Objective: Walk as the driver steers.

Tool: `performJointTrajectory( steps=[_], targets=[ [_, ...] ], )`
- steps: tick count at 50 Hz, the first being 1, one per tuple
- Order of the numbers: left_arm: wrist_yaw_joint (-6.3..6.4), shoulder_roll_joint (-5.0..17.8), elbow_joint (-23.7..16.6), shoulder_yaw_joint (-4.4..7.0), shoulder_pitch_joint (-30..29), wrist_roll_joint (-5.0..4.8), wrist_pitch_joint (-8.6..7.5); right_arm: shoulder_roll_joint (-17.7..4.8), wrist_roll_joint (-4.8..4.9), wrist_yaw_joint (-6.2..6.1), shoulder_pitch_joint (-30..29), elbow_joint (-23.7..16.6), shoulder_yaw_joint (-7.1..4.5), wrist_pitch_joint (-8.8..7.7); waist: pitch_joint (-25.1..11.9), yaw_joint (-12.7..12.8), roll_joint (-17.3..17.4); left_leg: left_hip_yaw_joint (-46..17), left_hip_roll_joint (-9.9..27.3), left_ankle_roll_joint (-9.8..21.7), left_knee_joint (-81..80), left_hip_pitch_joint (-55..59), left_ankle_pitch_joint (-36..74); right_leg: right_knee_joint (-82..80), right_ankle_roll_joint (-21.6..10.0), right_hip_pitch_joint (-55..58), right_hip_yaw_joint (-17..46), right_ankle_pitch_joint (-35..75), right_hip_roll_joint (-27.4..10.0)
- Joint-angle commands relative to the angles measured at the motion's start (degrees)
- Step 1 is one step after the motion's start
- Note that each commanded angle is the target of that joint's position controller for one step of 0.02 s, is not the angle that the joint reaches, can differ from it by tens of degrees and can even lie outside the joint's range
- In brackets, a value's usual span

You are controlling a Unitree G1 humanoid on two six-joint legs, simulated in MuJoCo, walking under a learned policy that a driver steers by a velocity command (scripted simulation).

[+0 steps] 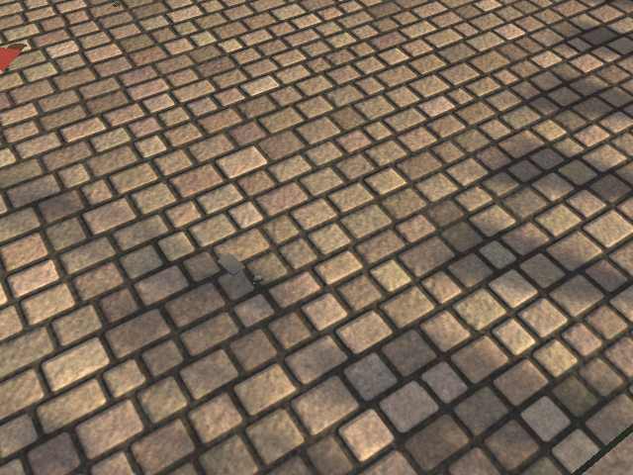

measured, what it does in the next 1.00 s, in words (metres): walks ahead: right foot, then left foot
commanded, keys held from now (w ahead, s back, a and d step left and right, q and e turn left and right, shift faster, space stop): w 1.00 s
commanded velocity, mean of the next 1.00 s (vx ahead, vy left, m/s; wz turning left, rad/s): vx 0.50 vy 0.00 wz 0.00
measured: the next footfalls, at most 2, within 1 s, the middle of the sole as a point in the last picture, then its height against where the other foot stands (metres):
right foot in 0.32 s outside the picture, level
left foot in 0.86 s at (296, 403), level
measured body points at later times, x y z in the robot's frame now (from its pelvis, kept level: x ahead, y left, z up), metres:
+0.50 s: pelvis +0.28 -0.06 +0.00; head +0.30 -0.07 +0.45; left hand +0.33 +0.20 -0.14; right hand +0.32 -0.31 -0.15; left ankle +0.25 +0.09 -0.66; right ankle +0.31 -0.12 -0.75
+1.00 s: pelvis +0.56 -0.01 -0.01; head +0.58 +0.00 +0.44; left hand +0.56 +0.24 -0.16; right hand +0.65 -0.27 -0.14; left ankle +0.61 +0.05 -0.75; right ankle +0.45 -0.13 -0.65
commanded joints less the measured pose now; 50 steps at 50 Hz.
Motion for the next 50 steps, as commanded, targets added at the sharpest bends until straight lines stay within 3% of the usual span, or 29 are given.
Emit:
performJointTrajectory(
  steps=[1, 6, 11, 13, 14, 15, 16, 17, 18, 19, 20, 21, 22, 23, 25, 27, 31, 34, 38, 41, 42, 43, 44, 45, 46, 47, 48, 50],
  targets=[
    [-0.55, 2.09, -2.68, 0.32, -0.03, 0.18, 0.64, -5.84, 0.20, -0.12, 2.07, -1.35, -0.82, -1.29, 1.31, 1.34, 4.64, -11.44, 14.85, 6.99, -12.33, -0.14, 11.42, -4.53, 1.72, -5.05, -1.35, 6.23, -2.21],
    [-0.60, 0.95, -6.13, -0.60, -10.76, -0.60, 0.28, -5.80, 0.14, -0.18, 6.70, 0.27, -0.50, -1.04, 2.46, -1.62, 5.15, -8.10, 13.49, 5.79, -12.19, 3.88, 16.57, -20.13, 2.22, -4.80, -4.27, 14.19, -0.81],
    [-0.26, 2.30, -8.54, -0.43, -15.94, -0.59, -0.26, -6.49, -0.60, -1.02, 10.15, 2.20, -0.64, -0.48, 3.39, -2.68, 5.62, -8.37, 16.88, 5.68, -8.70, 13.51, 23.41, -27.24, -0.27, -5.34, -4.66, 10.95, 0.92],
    [0.00, 2.97, -8.17, -0.01, -13.40, -0.55, -0.78, -7.20, -0.82, -1.38, 8.68, 2.32, -0.87, -0.29, 2.31, -0.75, 5.87, -7.37, 17.40, 4.65, -4.02, 15.12, 33.42, -29.77, -2.12, -0.30, -5.41, 6.46, 2.78],
    [0.35, 3.67, -6.79, 0.47, -8.90, -0.47, -1.11, -7.72, -0.91, -1.46, 7.81, 2.33, -1.03, -0.17, -0.03, 1.30, 6.11, -6.59, 16.96, 3.89, 1.48, 14.96, 41.07, -31.07, -3.18, 5.84, -6.18, 4.48, 4.68],
    [0.80, 4.46, -3.75, 1.13, -0.10, -0.19, -1.63, -7.77, -0.70, -1.35, 6.79, 2.25, -1.02, 0.10, -4.44, 5.18, 4.62, -4.73, 14.95, 2.85, 11.59, 12.90, 43.63, -34.87, -4.54, 16.34, -7.28, 6.30, 6.52],
    [1.45, 7.64, -0.74, 2.29, 10.49, 0.98, -2.22, -6.52, -0.30, -1.21, 6.52, 1.17, -0.53, 0.06, -10.91, 8.77, 1.98, -3.11, 12.39, 1.72, 25.63, 3.06, 32.04, -35.11, -7.03, 31.74, -0.70, 4.95, 0.50],
    [1.74, 14.42, -0.09, 4.07, 16.78, 2.06, -2.21, -0.70, 2.14, -0.49, 12.44, -0.56, 0.70, 0.00, -19.28, 7.40, -10.78, 0.50, 2.88, -1.39, 48.77, -17.76, 0.43, -39.20, -14.34, 49.29, 26.80, -2.25, -17.31],
    [1.16, 12.93, -0.20, 3.87, 13.52, -0.23, -1.32, -5.18, 0.66, -0.53, 11.00, 0.24, -0.68, 0.01, -19.67, 6.57, -7.17, -7.83, 0.48, -0.56, 56.19, -24.52, -19.52, -46.06, -15.46, 47.08, 38.27, -2.48, -18.93],
    [1.03, 10.27, -1.08, 3.15, 6.58, -1.18, -1.14, -6.01, 0.21, -0.47, 6.05, -1.13, -1.23, 0.15, -9.95, 3.64, -3.47, -9.26, 4.37, -0.05, 57.34, -28.12, -14.83, -46.31, -13.61, 38.90, 28.15, -4.93, -16.81],
    [0.76, 6.16, -1.72, 2.09, 2.69, -1.19, -1.50, -5.05, 0.04, -0.19, 2.97, -1.85, -0.95, -0.17, -4.74, 2.60, -0.22, -9.06, 6.60, -0.03, 54.15, -27.28, -10.31, -48.63, -11.96, 30.97, 21.54, -1.49, -14.33],
    [0.81, 4.17, -1.44, 1.50, 1.10, -1.11, -1.90, -3.81, -0.24, -0.03, 2.10, -1.77, -0.95, 0.15, -1.93, 0.92, -0.33, -8.70, 8.31, -0.19, 50.60, -25.09, -7.95, -50.39, -9.73, 25.89, 16.22, 1.75, -11.43],
    [0.99, 2.39, -0.66, 0.91, 0.68, -1.39, -2.24, -2.97, -1.17, 0.26, 2.93, -1.57, -0.83, 0.98, -0.70, -0.82, -1.08, -8.49, 9.41, -0.77, 47.88, -22.13, -6.33, -51.83, -7.67, 21.89, 11.84, 4.87, -8.72],
    [1.10, 2.51, 0.04, 0.82, 1.79, -1.27, -2.70, -1.99, -1.52, 0.65, 4.12, -1.15, -0.69, 1.70, -1.27, -1.42, -2.63, -7.91, 9.39, -1.38, 46.93, -20.04, -5.79, -52.25, -7.99, 20.39, 10.05, 8.36, -8.43],
    [1.15, 3.40, 1.60, 0.98, 4.98, -1.44, -3.56, -1.67, -1.66, 1.05, 2.40, -1.78, -0.72, 2.54, -0.85, -1.88, -1.70, -6.83, 9.71, -2.41, 45.29, -21.62, -3.97, -53.04, -8.64, 20.58, 7.20, 14.21, -7.44],
    [1.25, 4.35, 2.39, 1.10, 7.03, -1.45, -3.78, -2.13, -1.59, 1.26, -2.48, -3.50, -0.76, 2.99, 0.61, -1.37, -1.10, -5.79, 10.71, -3.50, 41.58, -25.87, -0.10, -54.54, -8.76, 21.82, 5.35, 15.36, -6.71],
    [1.29, 3.77, 3.55, 0.61, 10.78, -1.50, -3.54, -1.76, -1.02, 1.47, -12.05, -6.85, -0.25, 2.90, 2.33, 0.69, -1.09, -3.79, 10.63, -4.83, 29.62, -29.07, 6.84, -55.20, -8.13, 24.75, 2.41, 19.68, -5.08],
    [1.52, 4.10, 4.62, 0.52, 13.74, -1.39, -3.55, -1.06, -0.68, 1.47, -17.43, -8.61, 0.38, 2.66, 2.75, 2.37, -1.60, -2.05, 9.08, -4.40, 21.45, -27.53, 9.87, -54.81, -7.86, 27.83, 1.12, 23.08, -5.22],
    [2.17, 4.52, 6.24, 0.58, 16.46, -0.75, -3.10, -2.10, -0.68, 1.24, -21.45, -10.64, 0.31, 2.15, 3.60, 3.15, -1.82, -1.71, 7.73, -2.29, 16.08, -27.95, 7.00, -52.03, -8.19, 35.44, 1.25, 29.12, -7.87],
    [2.62, 5.70, 6.39, 0.95, 14.21, -0.37, -2.84, -3.37, -0.67, 0.70, -16.50, -9.74, -0.42, 1.34, 1.11, -0.07, -2.37, -0.46, 4.49, 0.58, 12.57, -19.03, 0.47, -43.82, -6.70, 37.55, -0.30, 45.87, -8.44],
    [2.55, 6.05, 6.40, 1.05, 13.42, -0.38, -2.65, -4.20, -0.79, 0.27, -9.73, -7.54, -1.02, 0.94, -2.34, -2.91, -1.99, 0.40, 2.51, 1.82, 10.16, -11.13, 0.18, -35.87, -5.95, 36.99, -1.25, 51.13, -7.43],
    [2.41, 5.60, 6.02, 0.83, 12.60, -0.73, -2.53, -5.91, -1.46, -0.29, 0.36, -4.19, -1.91, 0.33, -7.77, -6.94, -0.10, -0.87, 3.41, 3.60, 7.80, 2.35, 2.66, -24.19, -4.75, 31.17, -3.24, 46.55, -5.00],
    [1.94, 2.34, 3.82, -0.16, 14.03, -2.20, -2.64, -11.38, -3.01, -1.00, 9.73, -2.65, -3.38, -0.02, -15.61, -8.69, 7.11, -18.19, 17.74, 7.94, 6.82, 19.63, -2.66, -5.34, -2.81, 15.43, -5.95, 25.44, -0.68],
    [1.57, -0.11, 3.92, -0.24, 19.40, -3.13, -2.54, -14.67, -2.43, -0.45, 10.18, -2.45, -4.19, 0.55, -20.40, -5.91, 16.11, -43.46, 29.88, 14.89, -0.81, 27.83, -2.50, 11.75, -1.55, -0.69, -4.13, -17.46, 9.74],
    [1.80, 4.62, 3.62, 1.11, 13.61, -1.69, -2.14, -11.72, -0.38, -0.13, 4.34, -3.13, -3.66, 1.14, -13.87, -4.56, 6.91, -39.68, 26.24, 12.75, -2.24, 21.62, -7.46, 14.81, -2.56, -5.17, 2.59, -13.11, 5.73],
    [1.47, 4.08, 2.15, 1.13, 9.14, -1.46, -2.53, -7.93, 0.00, 0.02, -1.22, -4.10, -2.58, 1.01, -6.25, -2.92, 4.99, -31.08, 24.21, 10.82, -4.02, 12.91, -6.12, 12.59, -2.74, -6.17, 2.34, -7.53, 3.36],
    [1.30, 2.97, 2.00, 1.04, 7.44, -1.35, -2.63, -5.05, -0.24, 0.16, -3.82, -4.24, -1.77, 0.62, -2.93, -1.34, 3.32, -25.40, 21.30, 8.67, -6.17, 6.87, -1.69, 9.10, -2.67, -4.12, 2.12, -4.00, 1.42],
    [0.66, 1.07, 2.68, 0.88, 9.19, -0.01, -1.22, -2.13, 0.03, -0.25, -3.90, -2.91, -0.75, -0.04, -1.45, 1.58, 4.73, -17.78, 17.21, 5.86, -8.57, 0.24, 3.90, 4.52, -1.43, 1.12, 1.59, -1.45, -0.35]
  ],
)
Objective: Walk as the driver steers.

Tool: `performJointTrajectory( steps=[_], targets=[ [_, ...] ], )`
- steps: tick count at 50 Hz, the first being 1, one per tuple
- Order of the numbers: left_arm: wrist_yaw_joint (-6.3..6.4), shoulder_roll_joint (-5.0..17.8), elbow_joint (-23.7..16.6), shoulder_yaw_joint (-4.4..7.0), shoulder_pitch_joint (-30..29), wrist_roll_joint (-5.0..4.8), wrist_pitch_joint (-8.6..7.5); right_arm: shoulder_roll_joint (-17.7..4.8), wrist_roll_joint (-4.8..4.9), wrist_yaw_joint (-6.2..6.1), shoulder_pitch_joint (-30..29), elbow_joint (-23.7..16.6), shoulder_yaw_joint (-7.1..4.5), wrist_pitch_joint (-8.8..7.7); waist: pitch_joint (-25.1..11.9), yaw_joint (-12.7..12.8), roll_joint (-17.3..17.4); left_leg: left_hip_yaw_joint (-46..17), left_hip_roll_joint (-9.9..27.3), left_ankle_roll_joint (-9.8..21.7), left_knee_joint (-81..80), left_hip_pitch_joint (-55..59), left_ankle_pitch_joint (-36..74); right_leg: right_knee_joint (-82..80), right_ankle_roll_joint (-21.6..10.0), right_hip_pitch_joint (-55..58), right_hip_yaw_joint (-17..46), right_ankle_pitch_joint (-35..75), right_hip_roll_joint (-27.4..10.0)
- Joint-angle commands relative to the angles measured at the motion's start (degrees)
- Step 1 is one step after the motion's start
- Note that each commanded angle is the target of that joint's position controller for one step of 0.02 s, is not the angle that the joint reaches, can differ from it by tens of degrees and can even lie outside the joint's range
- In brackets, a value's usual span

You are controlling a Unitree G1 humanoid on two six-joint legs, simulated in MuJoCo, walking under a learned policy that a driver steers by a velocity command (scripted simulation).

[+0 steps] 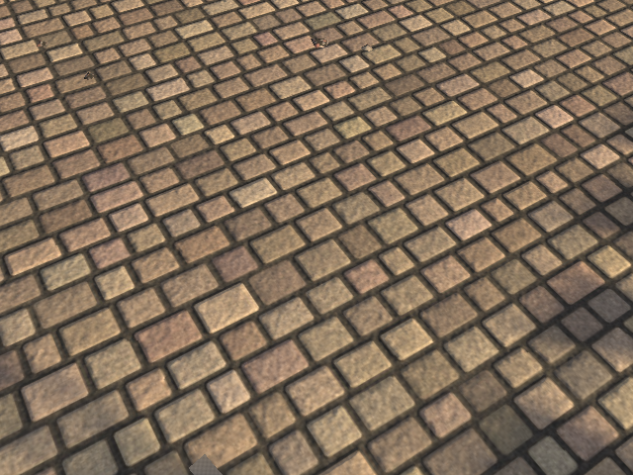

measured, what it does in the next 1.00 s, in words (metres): walks ahead, turning right: right foot, then left foot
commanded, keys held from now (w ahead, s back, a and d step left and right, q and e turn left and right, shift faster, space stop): w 0.02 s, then w+e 0.62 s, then e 0.36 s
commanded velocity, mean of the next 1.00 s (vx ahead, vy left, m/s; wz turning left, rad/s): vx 0.41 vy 0.00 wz -0.45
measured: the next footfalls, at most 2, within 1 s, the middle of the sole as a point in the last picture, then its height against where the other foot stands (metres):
right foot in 0.42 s outside the picture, level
left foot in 0.94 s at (358, 387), level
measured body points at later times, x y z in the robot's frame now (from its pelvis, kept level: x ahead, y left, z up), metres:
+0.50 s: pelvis +0.27 -0.05 -0.02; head +0.30 -0.06 +0.43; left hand +0.46 +0.17 -0.14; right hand +0.20 -0.29 -0.16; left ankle +0.10 +0.07 -0.64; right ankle +0.33 -0.10 -0.74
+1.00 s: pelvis +0.50 -0.08 -0.01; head +0.54 -0.09 +0.43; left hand +0.65 +0.17 -0.15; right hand +0.55 -0.39 -0.11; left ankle +0.63 -0.05 -0.74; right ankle +0.34 -0.11 -0.68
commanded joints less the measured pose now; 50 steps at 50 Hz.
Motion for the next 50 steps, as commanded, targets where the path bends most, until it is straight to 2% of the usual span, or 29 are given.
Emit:
performJointTrajectory(
  steps=[1, 4, 7, 11, 15, 16, 18, 19, 20, 21, 22, 23, 24, 25, 26, 27, 28, 30, 32, 34, 37, 42, 44, 45, 46, 47, 48, 49, 50],
  targets=[
    [-0.84, 2.29, -1.91, 0.71, 3.86, 1.10, 0.91, -3.04, 0.43, -0.38, 5.57, 0.53, -0.17, -1.32, -2.07, 0.66, 4.89, -17.28, 15.46, 6.37, -16.58, 7.29, 6.55, -0.48, 0.90, -8.84, 2.29, 3.87, -4.33],
    [-1.32, 2.20, -3.27, 0.75, -0.46, 0.81, 2.19, -5.19, 0.28, -0.66, 8.81, 1.74, -0.58, -2.31, -0.17, 0.73, 3.93, -11.76, 14.78, 5.79, -19.04, 7.63, 8.32, -3.54, 2.05, -13.50, 2.24, 7.94, -4.83],
    [-1.63, 2.65, -5.76, 0.74, -7.38, 0.38, 2.49, -4.83, 0.14, -0.80, 11.58, 2.29, -0.26, -2.42, 1.79, -0.71, 3.93, -7.62, 13.98, 4.23, -20.44, 9.69, 10.01, -9.70, 2.55, -18.67, 2.46, 14.36, -4.73],
    [-2.00, 1.49, -8.39, -0.12, -14.45, 0.17, 2.12, -4.46, 0.27, -1.18, 13.51, 2.64, 0.15, -2.62, 2.74, -2.26, 4.22, -2.15, 13.31, 2.50, -20.44, 12.40, 15.86, -21.34, 2.23, -17.63, -0.95, 20.93, -3.60],
    [-2.25, 1.44, -11.14, -0.59, -20.00, 0.45, 1.86, -4.90, -0.04, -2.07, 17.44, 4.18, 0.14, -2.29, 3.65, -3.87, 4.19, 1.28, 15.38, 2.20, -17.36, 20.27, 25.12, -28.68, 0.07, -17.64, -5.02, 18.98, -2.29],
    [-2.28, 1.66, -11.54, -0.50, -20.13, 0.54, 1.77, -5.30, -0.12, -2.31, 17.56, 4.34, 0.06, -2.08, 3.42, -3.55, 4.40, 2.06, 15.95, 2.05, -15.43, 22.25, 29.60, -29.85, -0.78, -16.97, -5.81, 16.89, -1.59],
    [-2.03, 2.48, -11.26, 0.00, -17.47, 0.68, 1.72, -6.66, -0.25, -2.79, 16.43, 4.13, -0.23, -1.66, 1.17, -1.68, 5.79, 4.03, 16.64, 1.54, -8.62, 24.85, 46.41, -31.02, -3.07, -12.08, -8.09, 11.53, 1.42],
    [-1.82, 3.26, -10.47, 0.45, -14.23, 0.77, 1.71, -7.50, -0.38, -2.96, 15.80, 3.96, -0.48, -1.30, -0.90, -0.16, 6.74, 4.89, 16.91, 1.39, -2.92, 25.53, 53.99, -31.14, -4.46, -8.26, -9.13, 8.38, 3.41],
    [-1.67, 4.39, -8.98, 1.13, -8.95, 0.82, 1.55, -8.26, -0.50, -2.92, 15.22, 3.60, -0.73, -0.77, -3.97, 1.93, 7.02, 5.55, 16.92, 1.28, 5.61, 25.16, 56.71, -32.49, -5.98, -2.72, -9.64, 6.46, 5.39],
    [-1.46, 6.15, -6.65, 2.16, -0.96, 1.31, 1.17, -8.85, -0.19, -2.74, 14.30, 2.83, -0.89, -0.36, -8.09, 5.62, 5.99, 6.52, 16.22, 0.28, 17.67, 20.00, 50.77, -37.07, -8.00, 8.29, -7.90, 8.29, 6.05],
    [-0.75, 11.19, -5.24, 3.94, 7.18, 2.14, 1.06, -7.86, 0.22, -2.33, 13.10, 0.54, -0.59, -0.50, -13.84, 9.20, 0.75, 6.99, 14.34, -1.32, 35.85, 7.00, 30.89, -39.28, -11.99, 22.41, 6.22, 3.83, -4.29],
    [-0.48, 16.22, -6.57, 5.24, 5.05, 1.20, 1.81, -3.55, 1.43, -0.88, 13.98, -3.68, -0.07, -1.17, -18.04, 4.84, -14.61, 3.20, -0.74, -4.63, 57.81, -18.42, -21.00, -46.78, -22.18, 37.32, 40.22, 6.81, -20.07],
    [-0.40, 15.01, -6.39, 4.91, 4.27, -0.15, 2.55, -7.44, 0.38, -0.61, 7.38, -4.82, -0.68, -1.75, -15.28, 5.71, -2.57, -8.37, 2.43, -3.58, 59.39, -25.73, -17.90, -49.11, -20.63, 35.89, 38.29, 8.19, -18.42],
    [-0.03, 12.75, -6.64, 4.29, 0.77, -0.38, 2.59, -6.49, 0.90, -0.30, 4.37, -6.34, -0.37, -2.58, -8.99, 4.14, -0.62, -8.98, 5.36, -3.31, 55.64, -27.27, -12.55, -49.92, -18.43, 29.26, 30.68, 11.10, -17.44],
    [-0.03, 9.61, -6.68, 3.54, -1.62, -0.33, 2.36, -6.39, 0.90, -0.45, 4.94, -5.90, -0.42, -2.86, -4.39, 1.42, 4.13, -8.64, 7.30, -3.57, 49.72, -24.09, -9.82, -51.41, -15.70, 21.48, 25.72, 17.66, -15.00],
    [0.24, 8.32, -6.88, 3.07, -3.41, -0.63, 1.94, -6.08, -0.12, -0.57, 4.67, -6.18, -0.51, -2.07, -2.58, -0.59, 4.78, -8.91, 8.48, -4.39, 45.74, -20.90, -9.55, -52.02, -13.93, 16.32, 21.64, 22.01, -12.15],
    [0.41, 7.48, -7.15, 2.68, -4.37, -0.90, 1.46, -5.34, -1.19, -0.49, 6.11, -6.00, -0.32, -0.81, -2.78, -2.06, 3.68, -8.83, 8.95, -5.35, 43.14, -17.30, -9.23, -52.56, -13.03, 12.91, 18.65, 25.01, -10.08],
    [0.37, 8.62, -6.93, 2.71, -2.96, -1.32, 0.38, -4.56, -1.79, -0.09, 6.16, -6.80, -0.24, 1.14, -2.97, -2.98, 2.15, -7.83, 8.92, -6.98, 39.16, -15.90, -9.35, -53.11, -12.95, 10.44, 16.19, 29.02, -7.95],
    [0.29, 10.43, -6.89, 3.09, -0.97, -1.23, 0.04, -4.54, -1.71, 0.19, 2.43, -8.63, -0.15, 1.95, -1.99, -2.31, 0.89, -6.72, 9.01, -8.30, 34.16, -17.68, -5.75, -54.18, -12.31, 9.22, 15.19, 28.65, -6.50],
    [0.28, 10.86, -6.95, 3.10, 1.08, -1.14, 0.28, -5.02, -1.33, 0.04, -2.11, -10.53, -0.14, 2.18, -0.49, -1.10, 0.09, -5.79, 8.29, -9.32, 28.86, -19.38, -1.81, -52.58, -10.54, 9.45, 14.06, 39.37, -5.44],
    [0.42, 11.16, -7.10, 3.14, 3.91, -1.13, 1.17, -4.83, -0.69, -0.16, -6.22, -12.58, 0.35, 2.24, -2.69, 0.83, -1.90, -5.07, 5.74, -9.04, 22.49, -18.46, 2.59, -47.49, -6.64, 12.65, 12.20, 52.67, -3.50],
    [1.40, 11.33, -8.10, 3.19, 6.41, -0.31, 2.89, -6.26, 0.08, -0.69, -11.55, -15.35, 0.96, 1.85, -3.87, 3.33, -3.92, -6.37, 2.11, -7.34, 13.52, -17.72, 3.16, -41.21, -4.95, 19.53, 16.30, 53.95, -3.76],
    [1.78, 12.00, -9.55, 3.47, 3.60, 0.12, 3.17, -7.97, 0.19, -1.14, -7.51, -14.51, 0.70, 1.23, -4.51, 1.12, -4.47, -7.94, 0.89, -5.87, 7.40, -10.99, 1.27, -36.82, -3.38, 18.78, 18.45, 53.96, -3.50],
    [1.75, 12.79, -10.48, 3.70, 1.31, 0.01, 2.96, -9.19, 0.16, -1.49, -3.50, -13.47, 0.35, 0.83, -5.59, -0.92, -4.82, -8.00, 0.01, -4.82, 3.25, -4.92, 1.76, -33.52, -2.00, 17.25, 19.25, 54.24, -2.52],
    [1.39, 13.03, -11.26, 3.73, -0.96, -0.75, 2.47, -10.04, -0.19, -1.94, 1.95, -12.20, 0.06, 0.02, -7.29, -4.29, -3.54, -8.12, 0.97, -3.61, -3.42, 3.77, 9.61, -26.91, -0.38, 14.47, 18.83, 51.42, -0.12],
    [1.03, 10.04, -13.71, 2.83, -0.87, -1.97, 1.77, -13.65, -0.92, -2.62, 8.46, -11.89, -0.65, -0.75, -14.07, -6.00, 2.67, -17.32, 13.37, -0.60, -2.15, 18.64, 28.51, -13.61, 1.62, 6.36, 16.34, 32.77, 2.85],
    [1.80, 5.59, -13.94, 2.34, 9.59, -3.71, 2.28, -17.09, -0.72, -2.38, 6.76, -13.73, -1.08, 0.21, -22.39, -0.79, 15.11, -34.40, 32.29, 8.84, 1.89, 30.65, 60.31, 2.89, 2.80, -5.80, 7.82, -21.77, 13.09],
    [2.32, 10.97, -11.74, 3.05, 11.97, -0.98, 3.51, -13.94, 0.88, -2.03, 6.12, -14.05, -1.05, 1.45, -24.60, -0.11, 10.21, -38.32, 32.21, 11.77, 0.97, 25.26, 53.75, 9.03, 2.64, -7.17, 6.80, -19.19, 8.60],
    [1.89, 12.30, -11.43, 3.62, 7.45, 0.12, 4.44, -9.02, 0.97, -2.16, 2.77, -15.15, 0.32, 1.95, -17.28, -0.04, 4.81, -30.64, 27.46, 10.23, -1.38, 18.26, 42.19, 9.83, 3.36, -7.97, 6.83, -14.31, 6.44]
  ],
)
